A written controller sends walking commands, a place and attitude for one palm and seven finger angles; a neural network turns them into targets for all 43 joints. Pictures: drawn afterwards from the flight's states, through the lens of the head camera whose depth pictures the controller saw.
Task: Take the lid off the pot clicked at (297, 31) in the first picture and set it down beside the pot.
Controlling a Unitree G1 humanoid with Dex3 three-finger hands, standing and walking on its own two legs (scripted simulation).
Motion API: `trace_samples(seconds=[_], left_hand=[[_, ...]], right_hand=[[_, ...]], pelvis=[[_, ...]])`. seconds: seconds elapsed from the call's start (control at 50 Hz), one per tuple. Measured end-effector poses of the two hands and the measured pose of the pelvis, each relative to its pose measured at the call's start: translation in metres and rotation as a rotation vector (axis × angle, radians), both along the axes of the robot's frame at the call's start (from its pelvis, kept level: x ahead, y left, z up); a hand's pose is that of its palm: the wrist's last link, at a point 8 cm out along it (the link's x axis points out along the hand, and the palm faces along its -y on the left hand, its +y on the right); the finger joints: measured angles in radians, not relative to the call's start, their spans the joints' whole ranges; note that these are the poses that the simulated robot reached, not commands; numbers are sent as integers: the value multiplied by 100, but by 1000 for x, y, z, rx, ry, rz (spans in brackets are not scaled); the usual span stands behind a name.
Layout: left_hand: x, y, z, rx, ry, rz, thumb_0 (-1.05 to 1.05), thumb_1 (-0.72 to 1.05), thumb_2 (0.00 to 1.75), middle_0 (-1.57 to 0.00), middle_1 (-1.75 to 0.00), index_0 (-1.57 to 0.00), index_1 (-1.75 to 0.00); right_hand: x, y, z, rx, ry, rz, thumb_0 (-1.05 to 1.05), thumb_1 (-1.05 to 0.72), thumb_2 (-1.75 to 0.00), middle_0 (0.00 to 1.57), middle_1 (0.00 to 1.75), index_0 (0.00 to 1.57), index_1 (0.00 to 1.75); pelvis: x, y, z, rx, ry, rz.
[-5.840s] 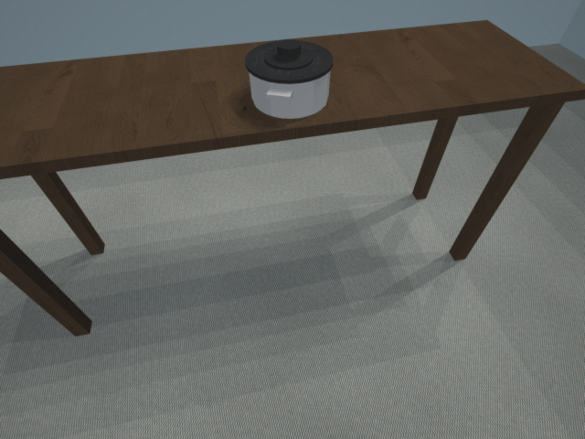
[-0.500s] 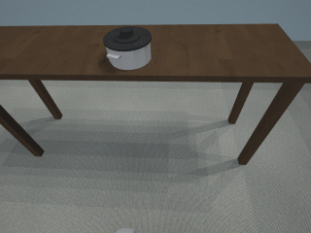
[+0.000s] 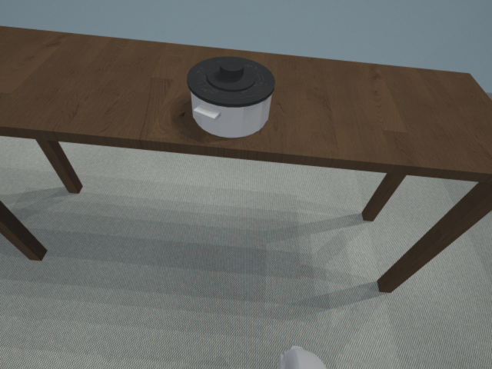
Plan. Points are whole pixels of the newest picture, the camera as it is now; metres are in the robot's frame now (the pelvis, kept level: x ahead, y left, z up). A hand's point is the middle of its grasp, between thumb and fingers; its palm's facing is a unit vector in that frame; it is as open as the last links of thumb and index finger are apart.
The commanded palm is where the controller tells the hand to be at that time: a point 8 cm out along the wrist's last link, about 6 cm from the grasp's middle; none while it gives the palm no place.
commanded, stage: take the last steps up to it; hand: left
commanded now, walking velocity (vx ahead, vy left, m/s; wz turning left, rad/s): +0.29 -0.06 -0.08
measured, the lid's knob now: (231, 68) +0.69 +0.08 +0.13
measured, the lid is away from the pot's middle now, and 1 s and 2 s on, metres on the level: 0.00 0.00 0.00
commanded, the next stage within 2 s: come to a stop and stand still in 0.26 s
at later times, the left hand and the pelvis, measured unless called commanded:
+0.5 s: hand (178, 315) +0.24 +0.14 -0.17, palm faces +0.00 -0.97 -0.26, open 7.2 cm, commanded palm none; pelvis +0.19 -0.05 -0.01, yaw -3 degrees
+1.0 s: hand (156, 317) +0.24 +0.19 -0.18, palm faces +0.00 -0.97 -0.24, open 7.4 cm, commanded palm none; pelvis +0.19 -0.02 +0.00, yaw -4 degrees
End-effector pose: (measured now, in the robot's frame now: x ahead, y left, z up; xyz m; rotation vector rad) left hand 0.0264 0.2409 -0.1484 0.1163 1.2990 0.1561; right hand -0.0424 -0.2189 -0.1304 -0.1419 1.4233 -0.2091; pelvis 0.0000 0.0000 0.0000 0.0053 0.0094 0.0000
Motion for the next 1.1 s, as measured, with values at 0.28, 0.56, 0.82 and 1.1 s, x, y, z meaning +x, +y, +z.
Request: trace_samples(seconds=[0.28, 0.56, 0.82, 1.1], left_hand=[[230, -55, -3, 23, -236, -132, 0, 91, 90, -20, -30, -20, -29], [207, -48, 15, 88, 14, -42, -1, 93, 89, -20, -30, -20, -29], [206, -10, -13, 56, 61, 11, 0, 91, 89, -20, -30, -20, -29], [202, -22, 9, 80, 25, -78, 0, 91, 90, -20, -30, -20, -29]], right_hand=[[44, -3, -37, 106, 241, -124, 1, -91, -90, 20, 30, 20, 30], [289, -54, -25, 35, -163, -11, 1, -94, -90, 20, 30, 19, 30], [348, -22, -8, -20, -249, 63, 1, -91, -90, 20, 30, 20, 30], [256, -44, -12, 1, -165, -24, 0, -92, -90, 20, 30, 20, 30]], pelvis=[[129, -33, -31, 7, -25, -12], [200, -41, -5, 17, -8, -55], [211, -11, -14, 8, -24, -49], [177, -31, -4, -4, 1, -65]])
